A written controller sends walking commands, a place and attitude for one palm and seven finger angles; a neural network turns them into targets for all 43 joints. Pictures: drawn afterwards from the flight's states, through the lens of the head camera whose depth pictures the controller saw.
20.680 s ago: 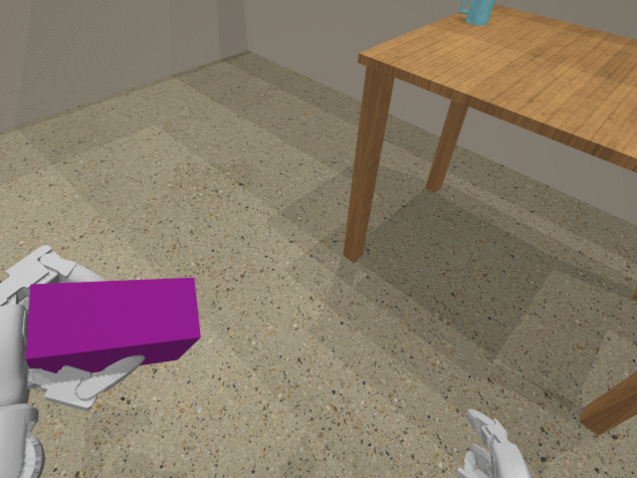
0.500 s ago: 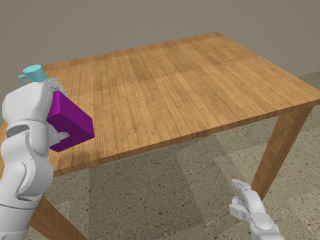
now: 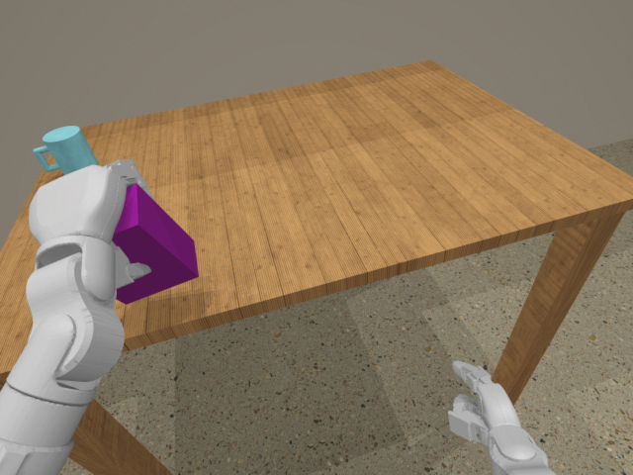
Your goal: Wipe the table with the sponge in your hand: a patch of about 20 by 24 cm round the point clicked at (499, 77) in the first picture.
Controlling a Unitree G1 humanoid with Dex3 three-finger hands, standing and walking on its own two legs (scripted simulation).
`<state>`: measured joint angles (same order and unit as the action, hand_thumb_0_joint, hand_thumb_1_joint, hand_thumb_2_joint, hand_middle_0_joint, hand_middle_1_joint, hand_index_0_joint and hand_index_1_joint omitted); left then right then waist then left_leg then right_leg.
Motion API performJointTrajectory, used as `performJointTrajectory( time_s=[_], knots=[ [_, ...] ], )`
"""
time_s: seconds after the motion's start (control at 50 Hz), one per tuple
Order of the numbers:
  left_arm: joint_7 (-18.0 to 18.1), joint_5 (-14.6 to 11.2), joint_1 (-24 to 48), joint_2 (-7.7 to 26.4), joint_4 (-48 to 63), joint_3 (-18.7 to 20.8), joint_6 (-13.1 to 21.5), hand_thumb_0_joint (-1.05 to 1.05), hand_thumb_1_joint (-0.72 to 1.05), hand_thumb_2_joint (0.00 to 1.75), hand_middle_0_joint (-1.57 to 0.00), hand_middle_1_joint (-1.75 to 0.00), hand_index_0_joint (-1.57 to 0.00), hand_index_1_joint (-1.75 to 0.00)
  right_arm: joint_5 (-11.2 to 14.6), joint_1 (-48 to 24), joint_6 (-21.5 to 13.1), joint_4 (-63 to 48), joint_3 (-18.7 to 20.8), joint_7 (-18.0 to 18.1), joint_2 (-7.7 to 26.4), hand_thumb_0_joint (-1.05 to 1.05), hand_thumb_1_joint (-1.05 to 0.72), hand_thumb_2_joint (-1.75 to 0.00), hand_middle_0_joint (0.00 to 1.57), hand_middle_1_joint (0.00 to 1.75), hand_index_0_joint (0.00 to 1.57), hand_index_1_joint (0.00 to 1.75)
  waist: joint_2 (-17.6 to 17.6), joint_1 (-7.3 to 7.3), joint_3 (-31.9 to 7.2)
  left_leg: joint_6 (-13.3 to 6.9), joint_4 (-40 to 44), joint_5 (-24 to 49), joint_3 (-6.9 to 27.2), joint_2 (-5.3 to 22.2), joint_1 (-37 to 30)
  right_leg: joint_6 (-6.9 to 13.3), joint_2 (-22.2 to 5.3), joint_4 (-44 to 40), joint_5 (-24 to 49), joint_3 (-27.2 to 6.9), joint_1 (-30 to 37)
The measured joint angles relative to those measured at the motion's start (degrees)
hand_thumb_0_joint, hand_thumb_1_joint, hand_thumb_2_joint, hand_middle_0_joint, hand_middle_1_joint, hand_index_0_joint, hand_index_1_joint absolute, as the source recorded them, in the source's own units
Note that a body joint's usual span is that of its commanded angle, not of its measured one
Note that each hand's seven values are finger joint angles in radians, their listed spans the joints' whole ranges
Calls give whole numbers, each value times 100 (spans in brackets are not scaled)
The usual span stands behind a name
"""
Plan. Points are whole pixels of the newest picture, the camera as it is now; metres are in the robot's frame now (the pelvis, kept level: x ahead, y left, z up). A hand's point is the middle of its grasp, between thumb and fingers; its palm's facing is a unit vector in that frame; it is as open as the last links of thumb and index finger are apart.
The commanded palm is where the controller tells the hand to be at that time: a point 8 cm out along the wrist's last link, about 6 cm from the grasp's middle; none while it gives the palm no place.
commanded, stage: move the sponge above the wiping area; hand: left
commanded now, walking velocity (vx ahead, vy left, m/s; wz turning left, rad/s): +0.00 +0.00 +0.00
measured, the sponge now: (142, 257) +0.29 +0.28 +0.16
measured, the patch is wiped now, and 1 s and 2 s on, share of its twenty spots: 0.00 0.00 0.00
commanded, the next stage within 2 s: none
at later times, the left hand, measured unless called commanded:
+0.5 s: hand (132, 230) +0.29 +0.28 +0.20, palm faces +0.23 -0.06 -0.97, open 9.7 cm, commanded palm +0.24 +0.28 +0.27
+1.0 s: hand (141, 232) +0.31 +0.29 +0.18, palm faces +0.11 -0.03 -0.99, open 9.7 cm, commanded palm +0.26 +0.29 +0.26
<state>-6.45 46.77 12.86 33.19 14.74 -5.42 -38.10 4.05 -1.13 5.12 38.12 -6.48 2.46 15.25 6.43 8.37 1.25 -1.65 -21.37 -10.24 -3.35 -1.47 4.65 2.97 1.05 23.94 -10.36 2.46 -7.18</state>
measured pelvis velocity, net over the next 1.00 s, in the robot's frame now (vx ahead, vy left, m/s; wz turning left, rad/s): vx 0.02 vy -0.01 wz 0.02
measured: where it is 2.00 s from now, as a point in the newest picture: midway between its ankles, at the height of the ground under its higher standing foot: outside the picture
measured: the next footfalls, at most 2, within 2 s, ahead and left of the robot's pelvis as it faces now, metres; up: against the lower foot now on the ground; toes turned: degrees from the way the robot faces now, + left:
none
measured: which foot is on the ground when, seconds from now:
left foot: down 0.00-1.00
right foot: down 0.00-1.00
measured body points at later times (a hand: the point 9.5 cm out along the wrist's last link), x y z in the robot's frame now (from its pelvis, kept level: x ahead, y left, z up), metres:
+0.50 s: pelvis +0.01 -0.01 +0.00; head -0.02 -0.06 +0.45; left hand +0.28 +0.28 +0.25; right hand +0.26 -0.18 -0.08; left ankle +0.02 +0.10 -0.74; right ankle +0.04 -0.09 -0.74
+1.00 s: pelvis +0.02 -0.01 +0.00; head +0.00 -0.06 +0.45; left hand +0.30 +0.29 +0.23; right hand +0.27 -0.20 -0.08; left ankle +0.02 +0.10 -0.74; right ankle +0.04 -0.09 -0.74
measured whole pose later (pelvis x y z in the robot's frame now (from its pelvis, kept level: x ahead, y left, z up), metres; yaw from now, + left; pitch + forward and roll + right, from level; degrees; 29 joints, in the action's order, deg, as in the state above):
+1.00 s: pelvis +0.02 -0.01 +0.00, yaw +1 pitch -4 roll +1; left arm -11.0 50.6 17.4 34.4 1.1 -6.8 -32.3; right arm 3.5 0.4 2.9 39.1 -5.0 3.7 16.4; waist 5.9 7.1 0.8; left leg -0.8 -23.1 -12.1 -1.9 -0.9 6.8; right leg 3.8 1.6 25.2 -12.5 3.8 -8.8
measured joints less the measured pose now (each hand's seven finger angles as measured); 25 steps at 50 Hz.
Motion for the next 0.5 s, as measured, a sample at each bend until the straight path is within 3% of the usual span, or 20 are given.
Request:
performJointTrajectory(
  time_s=[0.28, 0.5],
  knots=[
    [-45, 166, 189, -87, -234, -244, 10, 0, -46, 104, -77, -135, -77, -136, -1, 24, -38, 16, -3, 0, 8, 1, -90, -90, 20, 30, 20, 30, -5, 9, -19, -3, 40, 13, 24, -15, 1, 3, -12, -18, -7, 18, -4],
    [-148, 272, 380, -31, -819, -220, 35, 0, -46, 104, -77, -135, -77, -136, -7, 61, -43, 22, -14, 1, -3, 1, -90, -90, 20, 30, 20, 30, -26, -57, -26, 45, 15, -10, 57, 29, 72, 49, 32, -15, -29, 48, -59]
  ],
)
